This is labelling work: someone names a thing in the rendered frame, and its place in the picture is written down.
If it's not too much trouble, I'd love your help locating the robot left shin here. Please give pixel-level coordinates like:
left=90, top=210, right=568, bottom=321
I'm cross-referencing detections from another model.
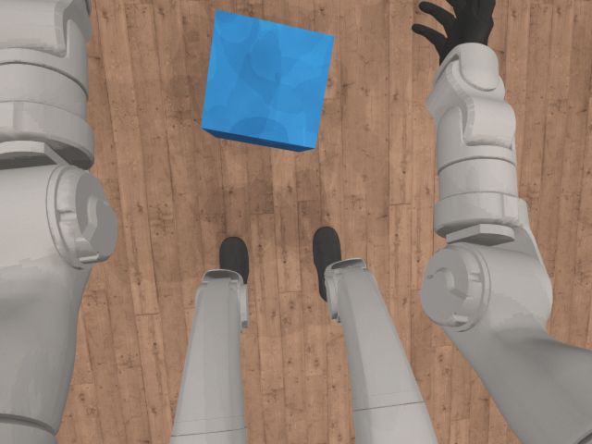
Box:
left=195, top=269, right=244, bottom=302

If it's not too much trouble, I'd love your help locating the robot right upper arm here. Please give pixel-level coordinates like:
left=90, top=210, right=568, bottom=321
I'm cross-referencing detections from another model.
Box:
left=419, top=242, right=592, bottom=444

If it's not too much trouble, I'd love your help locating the left robot forearm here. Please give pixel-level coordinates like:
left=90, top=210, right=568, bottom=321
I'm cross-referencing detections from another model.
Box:
left=0, top=0, right=94, bottom=170

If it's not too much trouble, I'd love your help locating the right robot forearm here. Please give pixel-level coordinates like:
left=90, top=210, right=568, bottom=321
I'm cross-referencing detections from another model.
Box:
left=426, top=43, right=547, bottom=271

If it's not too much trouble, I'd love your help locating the robot right hand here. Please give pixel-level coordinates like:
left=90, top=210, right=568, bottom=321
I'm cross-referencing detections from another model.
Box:
left=412, top=0, right=496, bottom=66

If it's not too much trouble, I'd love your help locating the carton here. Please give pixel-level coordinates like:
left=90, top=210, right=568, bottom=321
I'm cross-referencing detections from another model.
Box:
left=201, top=10, right=335, bottom=152

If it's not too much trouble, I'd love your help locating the right robot thigh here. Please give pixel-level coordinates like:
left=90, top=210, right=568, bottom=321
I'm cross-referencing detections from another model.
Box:
left=326, top=266, right=438, bottom=444

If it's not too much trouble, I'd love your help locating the robot left upper arm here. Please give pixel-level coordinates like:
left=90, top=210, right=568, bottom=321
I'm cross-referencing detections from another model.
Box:
left=0, top=164, right=117, bottom=444

